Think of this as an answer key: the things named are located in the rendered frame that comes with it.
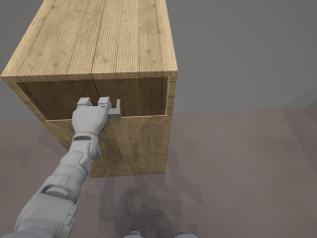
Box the robot left forearm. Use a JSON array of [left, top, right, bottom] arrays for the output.
[[14, 132, 99, 233]]

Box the robot shin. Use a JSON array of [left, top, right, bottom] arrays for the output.
[[177, 230, 188, 236], [130, 231, 142, 237]]

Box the drawer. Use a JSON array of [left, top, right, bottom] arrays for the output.
[[15, 75, 168, 120]]

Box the left robot shin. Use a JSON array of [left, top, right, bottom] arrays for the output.
[[130, 231, 142, 237]]

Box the left robot hand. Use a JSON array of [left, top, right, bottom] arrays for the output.
[[71, 96, 112, 159]]

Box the left robot upper arm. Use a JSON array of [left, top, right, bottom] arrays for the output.
[[0, 192, 77, 238]]

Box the handle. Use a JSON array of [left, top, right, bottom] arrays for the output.
[[107, 99, 122, 119]]

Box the right robot shin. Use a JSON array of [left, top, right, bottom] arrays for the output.
[[177, 230, 188, 236]]

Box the cabinet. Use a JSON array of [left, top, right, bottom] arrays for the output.
[[0, 0, 178, 179]]

